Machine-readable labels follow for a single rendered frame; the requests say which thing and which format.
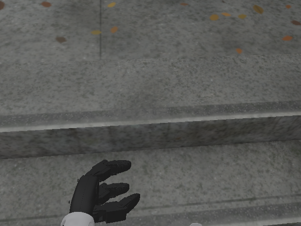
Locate left robot forearm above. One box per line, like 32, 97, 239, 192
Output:
60, 212, 95, 226

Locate robot left hand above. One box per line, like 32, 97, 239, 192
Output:
69, 159, 140, 224

